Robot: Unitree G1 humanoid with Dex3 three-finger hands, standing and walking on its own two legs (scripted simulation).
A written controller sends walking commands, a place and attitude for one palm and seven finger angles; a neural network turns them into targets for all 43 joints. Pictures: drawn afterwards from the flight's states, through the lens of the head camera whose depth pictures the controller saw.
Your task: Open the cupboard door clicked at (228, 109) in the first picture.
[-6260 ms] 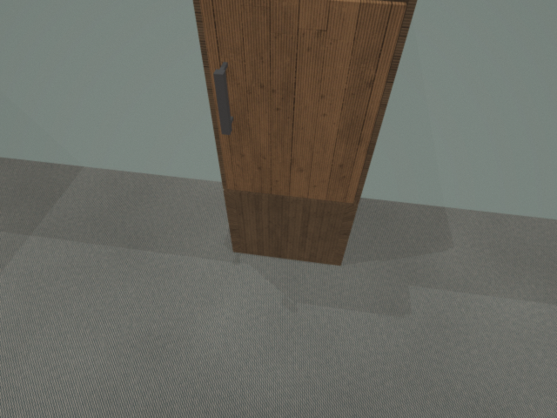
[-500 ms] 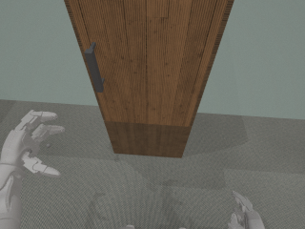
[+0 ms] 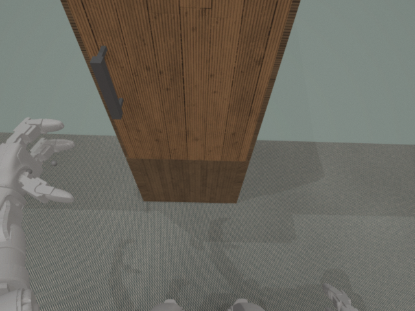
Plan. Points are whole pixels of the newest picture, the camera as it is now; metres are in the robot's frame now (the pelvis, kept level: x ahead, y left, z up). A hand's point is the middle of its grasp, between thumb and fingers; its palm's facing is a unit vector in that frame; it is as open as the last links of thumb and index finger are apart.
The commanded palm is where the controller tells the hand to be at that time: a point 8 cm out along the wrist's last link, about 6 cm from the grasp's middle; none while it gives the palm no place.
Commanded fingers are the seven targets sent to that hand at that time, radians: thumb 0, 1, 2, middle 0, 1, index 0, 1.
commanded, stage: move the hooked fingers beside the handle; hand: left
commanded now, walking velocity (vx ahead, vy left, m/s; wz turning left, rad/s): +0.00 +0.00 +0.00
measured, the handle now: (110, 85) +0.60 +0.25 +0.06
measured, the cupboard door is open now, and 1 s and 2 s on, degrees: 0 0 0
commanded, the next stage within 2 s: slide the fingers in behind the handle in 1.88 s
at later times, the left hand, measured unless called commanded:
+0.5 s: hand (61, 130) +0.44 +0.31 +0.07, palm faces +0.02 -1.00 +0.00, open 14.0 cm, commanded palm +0.42 +0.35 +0.07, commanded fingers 0.00 -0.50 0.30 -0.30 -1.20 -0.30 -1.20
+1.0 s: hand (71, 101) +0.52 +0.31 +0.07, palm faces +0.02 -1.00 -0.01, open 14.0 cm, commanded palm +0.52 +0.35 +0.06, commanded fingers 0.00 -0.50 0.30 -0.30 -1.20 -0.30 -1.20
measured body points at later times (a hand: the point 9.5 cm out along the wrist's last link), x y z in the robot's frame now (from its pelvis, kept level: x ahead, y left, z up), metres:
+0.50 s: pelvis +0.00 +0.02 -0.01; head +0.10 +0.05 +0.43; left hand +0.43 +0.36 +0.08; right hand +0.05 -0.25 -0.11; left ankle +0.00 +0.09 -0.70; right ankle +0.02 -0.09 -0.70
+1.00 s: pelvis +0.00 +0.03 -0.02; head +0.16 +0.07 +0.40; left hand +0.52 +0.37 +0.08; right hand -0.02 -0.24 -0.11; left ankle +0.00 +0.09 -0.70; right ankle +0.02 -0.09 -0.70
